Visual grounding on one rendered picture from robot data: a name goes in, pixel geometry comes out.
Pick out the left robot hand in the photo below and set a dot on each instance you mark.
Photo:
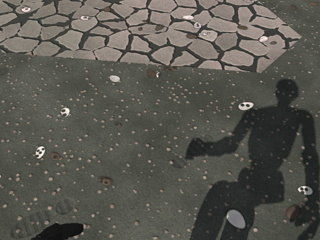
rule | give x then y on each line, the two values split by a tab
60	231

